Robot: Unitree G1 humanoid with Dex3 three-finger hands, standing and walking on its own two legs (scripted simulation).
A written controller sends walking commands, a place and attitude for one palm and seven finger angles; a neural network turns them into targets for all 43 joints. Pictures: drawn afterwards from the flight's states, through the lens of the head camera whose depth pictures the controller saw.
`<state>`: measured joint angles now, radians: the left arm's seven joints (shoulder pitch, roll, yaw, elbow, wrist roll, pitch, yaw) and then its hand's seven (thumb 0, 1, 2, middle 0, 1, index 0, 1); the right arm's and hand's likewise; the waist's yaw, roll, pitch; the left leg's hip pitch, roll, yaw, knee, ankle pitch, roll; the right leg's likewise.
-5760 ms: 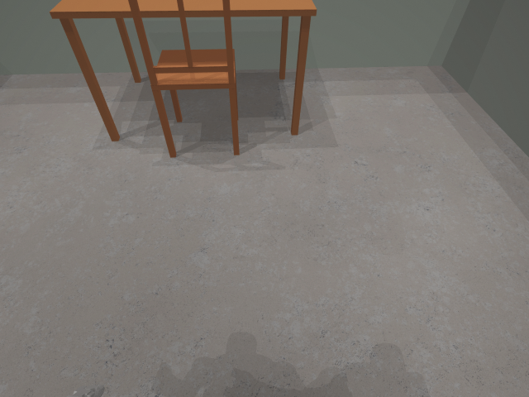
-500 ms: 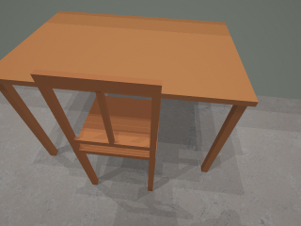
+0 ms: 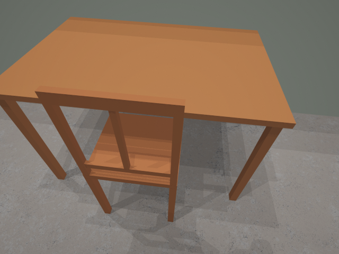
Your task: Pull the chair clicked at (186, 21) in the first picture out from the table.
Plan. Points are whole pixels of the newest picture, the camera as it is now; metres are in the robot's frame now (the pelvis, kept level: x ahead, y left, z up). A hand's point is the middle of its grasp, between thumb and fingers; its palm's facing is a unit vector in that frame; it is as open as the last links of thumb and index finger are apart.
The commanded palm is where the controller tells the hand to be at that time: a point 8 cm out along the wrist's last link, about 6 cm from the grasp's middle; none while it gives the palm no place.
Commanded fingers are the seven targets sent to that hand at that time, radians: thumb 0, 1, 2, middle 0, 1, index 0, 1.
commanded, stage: look again from close up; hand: left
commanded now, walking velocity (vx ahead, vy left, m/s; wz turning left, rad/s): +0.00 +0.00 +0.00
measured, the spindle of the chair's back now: (121, 142) +0.47 +0.19 -0.07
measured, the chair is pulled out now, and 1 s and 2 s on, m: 0.00 0.00 0.00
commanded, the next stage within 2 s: raise the hand toward the chair's back in 0.80 s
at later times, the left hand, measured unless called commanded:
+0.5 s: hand out of the picture -0.01 +0.16 -0.17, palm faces +0.03 -0.98 -0.20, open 7.4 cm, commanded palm none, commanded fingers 0.00 0.90 0.90 -0.20 -0.30 -0.20 -0.30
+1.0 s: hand out of the picture +0.06 +0.18 -0.13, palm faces +0.20 -0.95 -0.24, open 7.3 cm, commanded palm +0.10 +0.21 -0.07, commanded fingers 0.00 0.76 0.84 -0.19 -0.28 -0.19 -0.28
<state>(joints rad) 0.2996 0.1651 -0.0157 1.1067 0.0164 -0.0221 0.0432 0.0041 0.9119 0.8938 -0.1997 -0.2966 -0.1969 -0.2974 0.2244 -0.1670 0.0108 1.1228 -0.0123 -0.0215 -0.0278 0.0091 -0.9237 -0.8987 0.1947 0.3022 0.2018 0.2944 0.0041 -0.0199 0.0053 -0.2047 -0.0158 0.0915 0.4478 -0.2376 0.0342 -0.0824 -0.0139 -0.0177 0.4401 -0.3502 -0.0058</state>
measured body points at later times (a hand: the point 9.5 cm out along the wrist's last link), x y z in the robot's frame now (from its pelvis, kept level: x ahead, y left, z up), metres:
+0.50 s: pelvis +0.01 -0.01 +0.00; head +0.02 -0.01 +0.45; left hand -0.01 +0.22 -0.16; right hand +0.02 -0.23 -0.16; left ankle +0.00 +0.10 -0.74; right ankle -0.07 -0.11 -0.74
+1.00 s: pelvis +0.00 -0.02 +0.00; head +0.02 -0.02 +0.45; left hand +0.05 +0.23 -0.11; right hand +0.05 -0.25 -0.15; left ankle +0.00 +0.10 -0.74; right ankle -0.07 -0.11 -0.74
